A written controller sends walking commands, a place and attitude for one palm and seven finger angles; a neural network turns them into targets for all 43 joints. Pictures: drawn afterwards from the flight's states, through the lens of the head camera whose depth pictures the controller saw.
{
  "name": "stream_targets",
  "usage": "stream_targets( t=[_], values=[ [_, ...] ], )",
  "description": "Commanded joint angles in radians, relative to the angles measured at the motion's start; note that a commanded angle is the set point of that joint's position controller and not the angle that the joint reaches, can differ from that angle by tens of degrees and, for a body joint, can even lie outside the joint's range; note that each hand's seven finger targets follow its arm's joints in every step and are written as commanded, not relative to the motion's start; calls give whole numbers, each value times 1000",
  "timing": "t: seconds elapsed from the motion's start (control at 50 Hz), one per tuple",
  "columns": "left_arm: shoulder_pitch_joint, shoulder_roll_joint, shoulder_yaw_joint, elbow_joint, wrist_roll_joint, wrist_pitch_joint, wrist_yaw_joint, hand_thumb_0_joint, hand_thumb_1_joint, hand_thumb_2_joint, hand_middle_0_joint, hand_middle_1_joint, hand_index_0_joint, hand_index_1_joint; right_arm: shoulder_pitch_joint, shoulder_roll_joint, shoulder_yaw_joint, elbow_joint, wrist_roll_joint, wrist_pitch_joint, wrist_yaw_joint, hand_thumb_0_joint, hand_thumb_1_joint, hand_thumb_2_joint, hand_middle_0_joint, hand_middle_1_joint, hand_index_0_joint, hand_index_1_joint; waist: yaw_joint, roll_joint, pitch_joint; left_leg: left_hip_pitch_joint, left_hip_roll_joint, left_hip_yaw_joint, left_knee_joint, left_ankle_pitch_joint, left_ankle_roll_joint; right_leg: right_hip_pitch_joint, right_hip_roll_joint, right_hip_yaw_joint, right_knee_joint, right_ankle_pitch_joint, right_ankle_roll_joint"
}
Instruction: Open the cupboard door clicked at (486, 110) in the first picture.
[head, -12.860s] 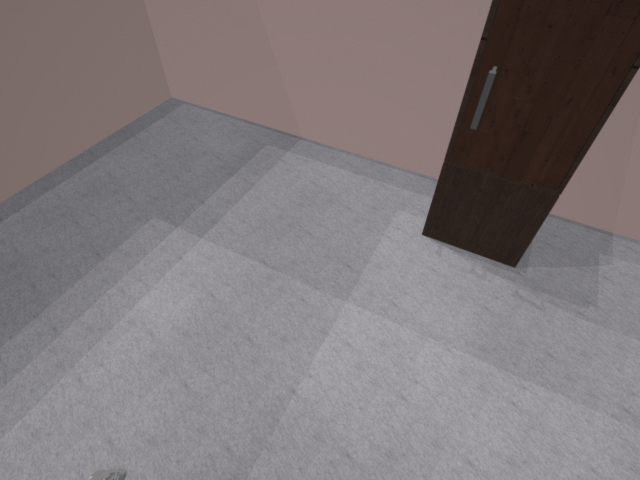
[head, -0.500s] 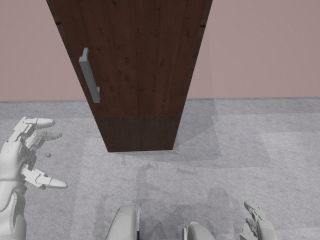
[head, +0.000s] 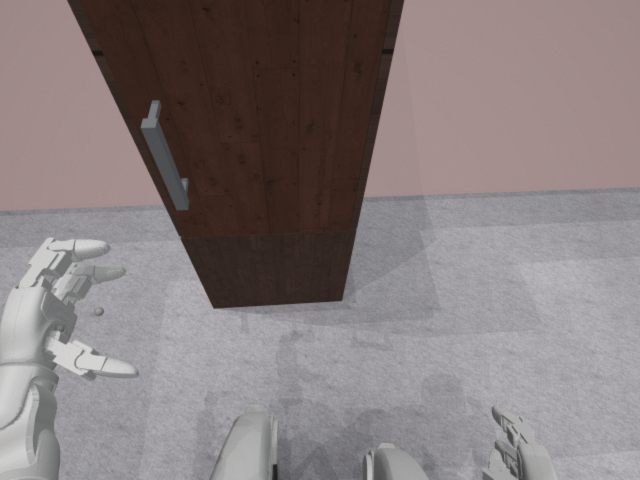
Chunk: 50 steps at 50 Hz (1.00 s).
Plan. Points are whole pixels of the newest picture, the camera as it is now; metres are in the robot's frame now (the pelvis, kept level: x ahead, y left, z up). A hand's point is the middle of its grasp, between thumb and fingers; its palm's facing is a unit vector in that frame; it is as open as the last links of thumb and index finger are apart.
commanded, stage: move the hooked fingers beside the handle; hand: left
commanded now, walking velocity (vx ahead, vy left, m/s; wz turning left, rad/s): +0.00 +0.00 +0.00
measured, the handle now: (170, 159) +0.55 +0.28 +0.02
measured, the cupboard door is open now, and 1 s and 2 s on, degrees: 0 0 0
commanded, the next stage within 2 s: none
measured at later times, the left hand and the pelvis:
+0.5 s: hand (103, 268) +0.34 +0.29 +0.04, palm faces +0.15 -0.99 -0.03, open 14.0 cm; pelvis +0.00 +0.00 -0.01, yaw -1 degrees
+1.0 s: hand (117, 229) +0.40 +0.30 +0.04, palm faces +0.15 -0.99 -0.03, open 14.0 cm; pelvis +0.00 +0.01 -0.01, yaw -2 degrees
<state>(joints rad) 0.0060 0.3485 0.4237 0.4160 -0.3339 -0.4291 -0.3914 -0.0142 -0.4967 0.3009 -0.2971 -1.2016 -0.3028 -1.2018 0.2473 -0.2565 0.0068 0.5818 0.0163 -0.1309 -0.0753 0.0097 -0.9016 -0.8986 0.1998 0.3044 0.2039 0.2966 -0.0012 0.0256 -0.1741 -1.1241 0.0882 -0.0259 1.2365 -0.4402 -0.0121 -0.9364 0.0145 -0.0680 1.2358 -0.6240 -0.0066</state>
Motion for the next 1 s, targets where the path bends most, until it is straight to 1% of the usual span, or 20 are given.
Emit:
stream_targets(
  t=[0.0,0.06,0.08,0.1,0.12,0.16,0.2,0.24,0.28,0.34,0.4,0.42,0.48,0.56,0.62,0.72,0.8,0.9,0.96,0.98],
  values=[
    [-148,229,78,-188,-27,-61,4,0,-500,300,-300,-1200,-300,-1200,-3,-154,-62,-124,6,-41,-15,0,-900,-900,200,300,200,300,1,50,-265,366,-52,-1,-152,140,40,3,36,42,-214,233,-10],
    [-156,230,78,-187,-29,-60,-2,0,-500,300,-300,-1200,-300,-1200,-6,-152,-59,-127,6,-41,-16,0,-900,-900,200,300,200,300,2,56,-271,361,-53,0,-147,141,40,7,34,44,-211,235,-11],
    [-187,240,85,-182,-26,-62,0,0,-500,300,-300,-1200,-300,-1200,-4,-155,-60,-122,6,-40,-18,0,-900,-900,200,300,200,300,-5,41,-274,365,-52,-1,-143,142,41,-2,35,41,-207,238,-10],
    [-204,241,83,-180,-23,-66,1,0,-500,300,-300,-1200,-300,-1200,-6,-155,-60,-120,5,-41,-19,0,-900,-900,200,300,200,300,0,63,-278,368,-53,-3,-143,142,39,-8,35,42,-202,235,-12],
    [-228,228,67,-179,-22,-69,1,0,-500,300,-300,-1200,-300,-1200,0,-153,-59,-119,5,-42,-21,0,-900,-900,200,300,200,300,-14,53,-274,366,-52,-4,-134,140,43,-20,38,41,-199,234,-12],
    [-280,259,88,-129,-14,-66,2,0,-500,300,-300,-1200,-300,-1200,3,-159,-56,-104,4,-39,-24,0,-900,-900,200,300,200,300,-15,57,-262,353,-49,-5,-133,122,39,-33,36,41,-199,213,-13],
    [-316,245,72,-117,-11,-68,-5,0,-500,300,-300,-1200,-300,-1200,1,-159,-58,-103,3,-39,-27,0,-900,-900,200,300,200,300,-16,55,-284,360,-51,-3,-128,118,40,-33,34,45,-200,208,-12],
    [-353,273,85,-99,-6,-65,-11,0,-500,300,-300,-1200,-300,-1200,6,-162,-56,-96,3,-39,-30,0,-900,-900,200,300,200,300,-12,75,-311,375,-48,-5,-121,143,40,-32,34,46,-190,232,-16],
    [-390,295,93,-54,-1,-51,-18,0,-500,300,-300,-1200,-300,-1200,9,-164,-52,-91,5,-32,-30,0,-900,-900,200,300,200,300,-14,71,-290,353,-47,-5,-124,128,39,-31,35,48,-197,217,-16],
    [-411,320,118,-13,2,-43,-19,0,-500,300,-300,-1200,-300,-1200,16,-166,-54,-90,4,-24,-30,0,-900,-900,200,300,200,300,-5,59,-324,355,-47,-1,-115,156,41,-17,35,52,-189,247,-15],
    [-460,355,140,21,11,-38,-18,0,-500,300,-300,-1200,-300,-1200,27,-170,-54,-85,5,-13,-26,0,-900,-900,200,300,200,300,-6,75,-324,359,-44,-5,-118,153,38,-32,38,45,-184,240,-17],
    [-473,339,128,16,9,-44,-20,0,-500,300,-300,-1200,-300,-1200,33,-168,-54,-87,2,-15,-24,0,-900,-900,200,300,200,300,-9,82,-344,366,-46,-6,-111,167,40,-32,41,43,-175,251,-18],
    [-495,339,124,62,19,-41,-23,0,-500,300,-300,-1200,-300,-1200,45,-174,-58,-78,4,-4,-19,0,-900,-900,200,300,200,300,-16,78,-342,377,-43,-9,-115,172,38,-51,40,36,-176,258,-16],
    [-539,349,128,103,28,-45,-25,0,-500,300,-300,-1200,-300,-1200,63,-179,-63,-70,3,8,-14,0,-900,-900,200,300,200,300,-25,72,-351,381,-40,-13,-113,174,38,-71,42,30,-168,256,-16],
    [-581,381,151,122,33,-58,-24,0,-500,300,-300,-1200,-300,-1200,76,-184,-64,-61,1,17,-14,0,-900,-900,200,300,200,300,-27,79,-351,385,-39,-19,-110,174,38,-91,46,25,-162,245,-20],
    [-667,380,131,117,54,-76,-14,0,-500,300,-300,-1200,-300,-1200,91,-187,-68,-50,-4,27,-10,0,-900,-900,200,300,200,300,-33,136,-395,463,-32,-41,-118,197,31,-139,46,14,-148,239,-26],
    [-706,402,142,192,73,-69,0,0,-500,300,-300,-1200,-300,-1200,99,-193,-66,-38,-6,42,-10,0,-900,-900,200,300,200,300,-42,102,-369,437,-29,-48,-124,162,30,-157,44,9,-151,216,-22],
    [-737,407,143,232,90,-75,9,0,-500,300,-300,-1200,-300,-1200,110,-190,-65,-39,-9,59,-3,0,-900,-900,200,300,200,300,-39,132,-387,450,-30,-44,-117,187,28,-162,44,9,-147,231,-23],
    [-802,453,168,308,103,-79,14,0,-500,300,-300,-1200,-300,-1200,121,-198,-62,-28,-12,70,-5,0,-900,-900,200,300,200,300,-57,80,-360,398,-27,-44,-100,153,34,-175,46,12,-142,214,-19],
    [-834,443,149,324,107,-81,10,0,-500,300,-300,-1200,-300,-1200,120,-195,-59,-26,-11,73,-4,0,-900,-900,200,300,200,300,-64,98,-354,381,-30,-38,-93,136,36,-183,45,18,-142,203,-17]
  ],
)
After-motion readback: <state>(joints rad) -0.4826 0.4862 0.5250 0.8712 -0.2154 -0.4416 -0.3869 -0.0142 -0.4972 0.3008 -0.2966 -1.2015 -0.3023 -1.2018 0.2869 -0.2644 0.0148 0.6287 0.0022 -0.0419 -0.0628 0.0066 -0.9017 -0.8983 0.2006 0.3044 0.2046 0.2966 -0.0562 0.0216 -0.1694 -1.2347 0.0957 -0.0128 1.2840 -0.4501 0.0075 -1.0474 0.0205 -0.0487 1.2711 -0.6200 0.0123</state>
